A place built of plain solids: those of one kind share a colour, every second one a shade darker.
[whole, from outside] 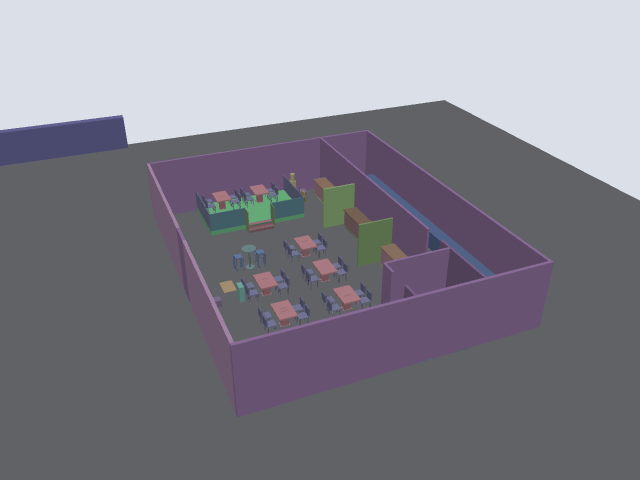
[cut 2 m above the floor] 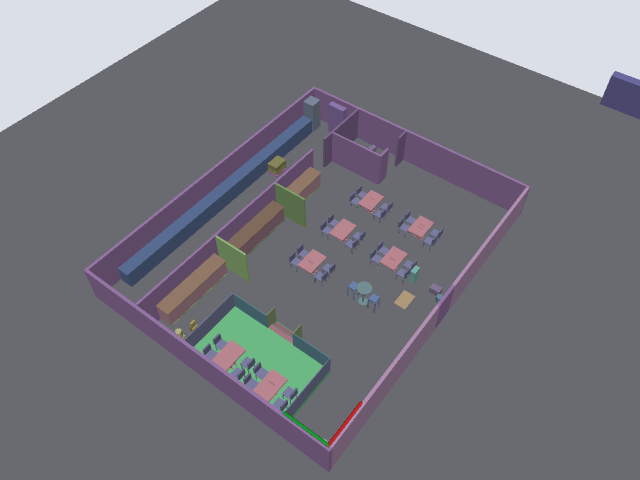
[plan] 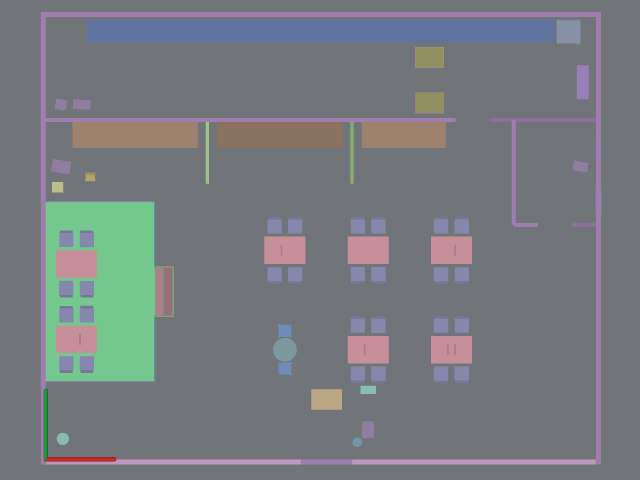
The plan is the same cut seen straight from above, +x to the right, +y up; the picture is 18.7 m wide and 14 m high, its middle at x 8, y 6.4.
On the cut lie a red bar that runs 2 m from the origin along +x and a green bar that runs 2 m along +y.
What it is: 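A food court's seating hall of the 2010s to 2020s; 16.1 x 12.9 m, ceiling 3.2 m, a street door 0.95 x 2.1 m in the glazed front; tables 0.75 m, chairs 0.45 m, bar tops 1.06 m, a counter 1.0 m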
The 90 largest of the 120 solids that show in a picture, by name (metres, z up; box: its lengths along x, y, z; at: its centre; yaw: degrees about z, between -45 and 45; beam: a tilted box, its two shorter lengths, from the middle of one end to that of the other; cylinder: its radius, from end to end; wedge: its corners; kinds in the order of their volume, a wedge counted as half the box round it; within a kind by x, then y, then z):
{
 "street_hedge_1": {"box": [0.6, 16.6, 2.25], "at": [-11.57, -8.3, 1.07]},
 "street_hedge_2": {"box": [0.6, 16.6, 2.25], "at": [27.62, -8.3, 1.07]},
 "wall_1": {"box": [0.15, 13.2, 3.26], "at": [-0.07, 6.45, 1.58]},
 "wall_2": {"box": [11.95, 0.12, 3.26], "at": [5.97, 9.9, 1.58]},
 "wall_3": {"box": [16.35, 0.15, 3.26], "at": [8.03, 12.97, 1.58]},
 "wall_4": {"box": [1.5, 0.15, 3.26], "at": [8.19, -0.07, 1.58]},
 "wall_5": {"box": [0.12, 3.06, 3.26], "at": [13.65, 8.37, 1.58]},
 "wall_6": {"box": [0.7, 0.12, 3.26], "at": [14.0, 6.84, 1.58]},
 "wall_7": {"box": [3.1, 0.12, 3.26], "at": [14.5, 9.9, 1.58]},
 "wall_8": {"box": [0.7, 0.12, 3.26], "at": [15.7, 6.84, 1.58]},
 "wall_9": {"box": [0.15, 7.14, 3.26], "at": [16.12, 3.42, 1.58]},
 "wall_10": {"box": [0.15, 3.3, 3.26], "at": [16.12, 8.34, 1.58]},
 "wall_11": {"box": [0.15, 3.36, 3.26], "at": [16.12, 11.37, 1.58]},
 "back_worktop_1": {"box": [13.65, 0.65, 0.95], "at": [8.03, 12.49, 0.42]},
 "window_wall_1": {"box": [7.59, 0.15, 3.26], "at": [3.79, -0.07, 1.58]},
 "window_wall_2": {"box": [7.26, 0.15, 3.26], "at": [12.42, -0.07, 1.58]},
 "counter_1": {"box": [3.62, 0.7, 1.05], "at": [2.61, 9.49, 0.47]},
 "counter_2": {"box": [3.62, 0.7, 1.05], "at": [6.83, 9.49, 0.47]},
 "counter_3": {"box": [2.42, 0.7, 1.05], "at": [10.44, 9.49, 0.47]},
 "dais_1": {"box": [3.2, 5.29, 0.35], "at": [1.6, 4.89, 0.12]},
 "back_fridge_1": {"box": [0.7, 0.68, 1.9], "at": [15.25, 12.47, 0.9]},
 "kiosk_wall_1": {"box": [0.1, 1.8, 2.35], "at": [4.72, 8.94, 1.12]},
 "kiosk_wall_2": {"box": [0.1, 1.8, 2.35], "at": [8.93, 8.94, 1.12]},
 "shelf_1": {"box": [0.35, 1.0, 1.95], "at": [15.66, 11.0, 0.93]},
 "meeting_table_1": {"box": [1.2, 0.8, 0.07], "at": [0.9, 3.5, 1.01]},
 "meeting_table_2": {"box": [1.2, 0.8, 0.07], "at": [0.9, 5.7, 1.01]},
 "meeting_table_3": {"box": [0.06, 0.32, 0.8], "at": [1.0, 3.5, 0.65]},
 "meeting_table_4": {"box": [1.2, 0.8, 0.07], "at": [6.97, 6.1, 0.71]},
 "meeting_table_5": {"box": [1.2, 0.8, 0.07], "at": [9.4, 3.2, 0.71]},
 "meeting_table_6": {"box": [1.2, 0.8, 0.07], "at": [9.4, 6.1, 0.71]},
 "meeting_table_7": {"box": [0.06, 0.32, 0.8], "at": [9.51, 3.2, 0.35]},
 "meeting_table_8": {"box": [1.2, 0.8, 0.07], "at": [11.84, 3.2, 0.71]},
 "meeting_table_9": {"box": [1.2, 0.8, 0.07], "at": [11.84, 6.1, 0.71]},
 "meeting_table_10": {"box": [0.06, 0.32, 0.8], "at": [11.94, 3.2, 0.35]},
 "meeting_table_11": {"box": [0.06, 0.32, 0.8], "at": [11.94, 6.1, 0.35]},
 "crate_1": {"box": [0.82, 0.6, 0.27], "at": [11.2, 10.4, 0.55]},
 "crate_2": {"box": [0.82, 0.6, 0.27], "at": [11.2, 11.72, 0.28]},
 "crate_3": {"box": [0.82, 0.6, 0.27], "at": [11.2, 11.72, 0.55]},
 "counter_top_1": {"box": [3.66, 0.78, 0.04], "at": [2.61, 9.47, 1.02]},
 "counter_top_2": {"box": [3.66, 0.78, 0.04], "at": [6.83, 9.47, 1.02]},
 "counter_top_3": {"box": [2.46, 0.78, 0.04], "at": [10.44, 9.47, 1.02]},
 "side_chair_1": {"box": [0.38, 0.08, 0.38], "at": [0.6, 2.56, 0.95]},
 "side_chair_2": {"box": [0.38, 0.08, 0.38], "at": [0.6, 4.44, 0.95]},
 "side_chair_3": {"box": [0.38, 0.08, 0.38], "at": [0.6, 4.76, 0.95]},
 "side_chair_4": {"box": [0.38, 0.08, 0.38], "at": [0.6, 6.64, 0.95]},
 "side_chair_5": {"box": [0.38, 0.08, 0.38], "at": [1.2, 2.56, 0.95]},
 "side_chair_6": {"box": [0.38, 0.08, 0.38], "at": [1.2, 4.44, 0.95]},
 "side_chair_7": {"box": [0.38, 0.08, 0.38], "at": [1.2, 4.76, 0.95]},
 "side_chair_8": {"box": [0.38, 0.08, 0.38], "at": [1.2, 6.64, 0.95]},
 "side_chair_9": {"box": [0.38, 0.08, 0.38], "at": [6.67, 5.16, 0.65]},
 "side_chair_10": {"box": [0.42, 0.42, 0.04], "at": [6.67, 5.4, 0.43]},
 "side_chair_11": {"box": [0.42, 0.42, 0.04], "at": [6.67, 6.8, 0.43]},
 "side_chair_12": {"box": [0.38, 0.08, 0.38], "at": [6.67, 7.04, 0.65]},
 "side_chair_13": {"box": [0.38, 0.08, 0.38], "at": [7.28, 5.16, 0.65]},
 "side_chair_14": {"box": [0.42, 0.42, 0.04], "at": [7.28, 5.4, 0.43]},
 "side_chair_15": {"box": [0.38, 0.08, 0.38], "at": [9.11, 5.16, 0.65]},
 "side_chair_16": {"box": [0.38, 0.08, 0.38], "at": [9.71, 4.14, 0.65]},
 "side_chair_17": {"box": [0.38, 0.08, 0.38], "at": [9.71, 5.16, 0.65]},
 "side_chair_18": {"box": [0.38, 0.08, 0.38], "at": [9.71, 7.04, 0.65]},
 "side_chair_19": {"box": [0.38, 0.08, 0.38], "at": [11.54, 2.26, 0.65]},
 "side_chair_20": {"box": [0.38, 0.08, 0.38], "at": [11.54, 4.14, 0.65]},
 "side_chair_21": {"box": [0.38, 0.08, 0.38], "at": [11.54, 5.16, 0.65]},
 "side_chair_22": {"box": [0.38, 0.08, 0.38], "at": [11.54, 7.04, 0.65]},
 "side_chair_23": {"box": [0.38, 0.08, 0.38], "at": [12.13, 2.26, 0.65]},
 "side_chair_24": {"box": [0.38, 0.08, 0.38], "at": [12.13, 4.14, 0.65]},
 "side_chair_25": {"box": [0.38, 0.08, 0.38], "at": [12.13, 5.16, 0.65]},
 "side_chair_26": {"box": [0.38, 0.08, 0.38], "at": [12.13, 7.04, 0.65]},
 "dais_rail_end_1": {"box": [3.2, 0.04, 1.0], "at": [1.6, 2.27, 0.75]},
 "dais_rail_end_2": {"box": [3.2, 0.04, 1.0], "at": [1.6, 7.52, 0.75]},
 "box_cardboard_1": {"box": [0.54, 0.37, 0.31], "at": [0.45, 8.54, 0.1], "yaw": -9.5},
 "box_cardboard_2": {"box": [0.33, 0.31, 0.36], "at": [0.45, 10.35, 0.13], "yaw": -8.0},
 "box_cardboard_3": {"box": [0.51, 0.28, 0.3], "at": [1.05, 10.35, 0.1], "yaw": -3.2},
 "box_cardboard_4": {"box": [0.35, 0.49, 0.38], "at": [9.4, 0.86, 0.14]},
 "box_cardboard_5": {"box": [0.43, 0.28, 0.33], "at": [15.6, 8.54, 0.11], "yaw": -11.1},
 "dais_steps_1": {"box": [0.27, 1.4, 0.35], "at": [3.33, 4.89, 0.12]},
 "dais_steps_2": {"box": [0.27, 1.4, 0.2], "at": [3.6, 4.89, 0.05]},
 "dais_rail_front_1": {"box": [0.04, 1.95, 1.0], "at": [3.18, 3.22, 0.75]},
 "dais_rail_front_2": {"box": [0.04, 1.95, 1.0], "at": [3.18, 6.57, 0.75]},
 "water_cooler_1": {"box": [0.33, 0.31, 1.03], "at": [0.35, 7.94, 0.47]},
 "water_cooler_2": {"cylinder": 0.14, "from": [0.35, 7.94, 0.98], "to": [0.35, 7.94, 1.4]},
 "trolley_1": {"box": [0.84, 0.62, 0.19], "at": [11.2, 10.4, 0.04]},
 "suitcase_1": {"box": [0.45, 0.24, 0.83], "at": [9.4, 2.03, 0.36]},
 "dais_cheek_1": {"box": [0.54, 0.04, 1.3], "at": [3.47, 4.17, 0.6]},
 "dais_cheek_2": {"box": [0.54, 0.04, 1.3], "at": [3.47, 5.62, 0.6]},
 "plant_pot_1": {"cylinder": 0.18, "from": [0.5, 0.6, 0.0], "to": [0.5, 0.6, 0.38]},
 "door_mat_1": {"box": [0.9, 0.6, 0.07], "at": [8.19, 1.75, -0.02]},
 "bin_waste_1": {"cylinder": 0.14, "from": [9.09, 0.5, 0.0], "to": [9.09, 0.5, 0.31]},
 "bar_stool_1": {"box": [0.38, 0.36, 0.06], "at": [6.97, 2.65, 0.73]},
 "bar_stool_2": {"box": [0.38, 0.36, 0.06], "at": [6.97, 3.75, 0.73]},
 "bar_table_1": {"cylinder": 0.35, "from": [6.97, 3.2, 1.03], "to": [6.97, 3.2, 1.06]}
}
